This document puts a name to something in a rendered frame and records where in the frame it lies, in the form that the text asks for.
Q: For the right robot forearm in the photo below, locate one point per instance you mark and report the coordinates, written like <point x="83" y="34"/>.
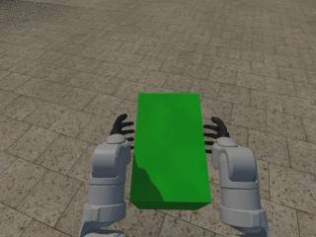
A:
<point x="240" y="195"/>

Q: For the carton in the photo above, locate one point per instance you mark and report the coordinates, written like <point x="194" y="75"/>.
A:
<point x="169" y="166"/>

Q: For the robot right hand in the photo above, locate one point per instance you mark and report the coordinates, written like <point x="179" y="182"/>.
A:
<point x="221" y="130"/>

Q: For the robot left hand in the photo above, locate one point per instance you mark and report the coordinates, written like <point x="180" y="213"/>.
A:
<point x="118" y="125"/>

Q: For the left robot forearm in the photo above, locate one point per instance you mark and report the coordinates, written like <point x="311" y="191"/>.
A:
<point x="105" y="204"/>

